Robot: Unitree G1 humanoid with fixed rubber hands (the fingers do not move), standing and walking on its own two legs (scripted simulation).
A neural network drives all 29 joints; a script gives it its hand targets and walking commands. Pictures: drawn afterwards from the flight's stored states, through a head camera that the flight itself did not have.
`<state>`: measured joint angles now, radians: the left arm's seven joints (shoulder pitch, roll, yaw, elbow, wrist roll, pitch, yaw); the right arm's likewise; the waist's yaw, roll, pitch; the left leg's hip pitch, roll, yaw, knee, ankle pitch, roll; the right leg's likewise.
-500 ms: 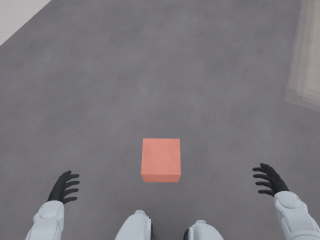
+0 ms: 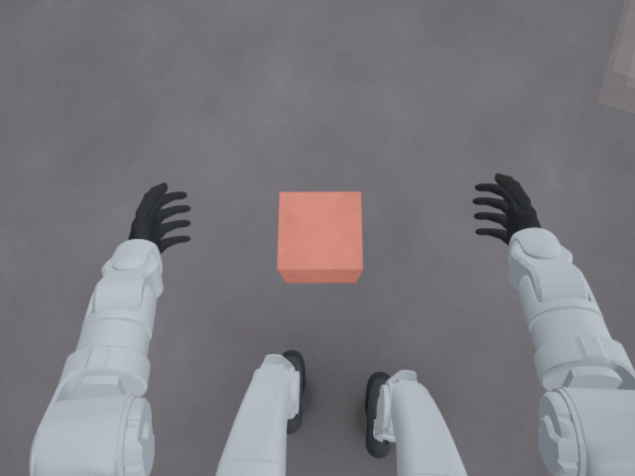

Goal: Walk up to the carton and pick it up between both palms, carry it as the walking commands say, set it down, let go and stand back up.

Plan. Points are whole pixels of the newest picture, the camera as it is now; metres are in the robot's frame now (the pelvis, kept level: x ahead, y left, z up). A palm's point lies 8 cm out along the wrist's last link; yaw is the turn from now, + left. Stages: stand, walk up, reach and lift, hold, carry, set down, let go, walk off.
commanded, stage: reach and lift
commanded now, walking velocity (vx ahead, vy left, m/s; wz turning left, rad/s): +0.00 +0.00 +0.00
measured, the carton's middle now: (320, 241) +0.52 +0.06 -0.58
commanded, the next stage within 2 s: none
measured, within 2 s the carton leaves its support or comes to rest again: neither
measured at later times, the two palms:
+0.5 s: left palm (200, 169) +0.51 +0.24 -0.13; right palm (462, 164) +0.54 -0.15 -0.13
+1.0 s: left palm (222, 194) +0.51 +0.23 -0.24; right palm (435, 192) +0.54 -0.14 -0.24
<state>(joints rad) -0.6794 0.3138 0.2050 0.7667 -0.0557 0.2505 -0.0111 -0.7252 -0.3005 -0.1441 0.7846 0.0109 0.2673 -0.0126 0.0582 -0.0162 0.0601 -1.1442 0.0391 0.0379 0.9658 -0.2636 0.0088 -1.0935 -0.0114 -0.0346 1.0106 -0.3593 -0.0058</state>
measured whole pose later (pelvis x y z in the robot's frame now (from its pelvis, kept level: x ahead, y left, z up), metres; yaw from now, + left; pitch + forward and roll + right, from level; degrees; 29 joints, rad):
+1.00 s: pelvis -0.01 +0.00 -0.12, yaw -1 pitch +49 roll -1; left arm -1.22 0.27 0.39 0.94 0.03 0.12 0.02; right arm -1.24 -0.22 -0.29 0.92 -0.04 0.15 -0.10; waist 0.05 -0.02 -0.02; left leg -1.88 0.05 0.02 1.40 -0.37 0.01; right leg -1.83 -0.01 -0.03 1.45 -0.48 -0.01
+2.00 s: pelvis -0.04 +0.00 -0.33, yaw -1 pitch +34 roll -1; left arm -1.60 0.43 0.08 1.26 -0.29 0.03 0.10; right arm -1.61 -0.38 0.02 1.20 0.27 0.07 -0.13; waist 0.06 -0.01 0.50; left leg -2.30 0.07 0.01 2.18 -0.48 0.03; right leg -2.22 -0.01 -0.02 2.25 -0.63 -0.01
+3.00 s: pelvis -0.04 +0.01 -0.33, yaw +0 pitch +32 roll -1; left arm -1.65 0.39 0.06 1.28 -0.24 0.05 0.10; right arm -1.63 -0.27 -0.10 1.20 0.11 0.09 -0.11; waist 0.05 0.01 0.52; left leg -2.28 0.04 0.01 2.19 -0.48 0.04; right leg -2.18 0.00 0.00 2.27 -0.65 0.02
